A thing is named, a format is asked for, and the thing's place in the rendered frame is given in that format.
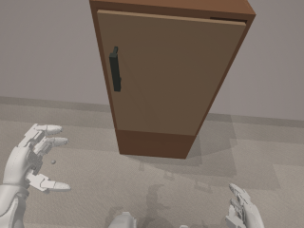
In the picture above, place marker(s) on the cupboard door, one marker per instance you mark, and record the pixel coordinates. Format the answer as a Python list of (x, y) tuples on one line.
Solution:
[(170, 67)]

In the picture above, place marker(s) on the robot left forearm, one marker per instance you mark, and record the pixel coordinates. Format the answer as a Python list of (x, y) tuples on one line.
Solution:
[(12, 205)]

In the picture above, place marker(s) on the robot right hand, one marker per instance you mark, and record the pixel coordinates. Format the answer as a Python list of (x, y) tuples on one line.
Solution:
[(248, 215)]

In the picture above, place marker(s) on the robot left hand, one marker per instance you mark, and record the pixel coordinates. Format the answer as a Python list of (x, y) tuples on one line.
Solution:
[(18, 167)]

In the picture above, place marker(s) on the robot left thigh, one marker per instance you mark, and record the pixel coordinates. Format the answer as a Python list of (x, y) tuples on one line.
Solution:
[(123, 221)]

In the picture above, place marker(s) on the handle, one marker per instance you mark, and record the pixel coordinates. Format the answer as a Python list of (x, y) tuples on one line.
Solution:
[(115, 71)]

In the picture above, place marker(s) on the robot left shin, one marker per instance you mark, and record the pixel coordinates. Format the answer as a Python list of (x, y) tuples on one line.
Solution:
[(126, 213)]

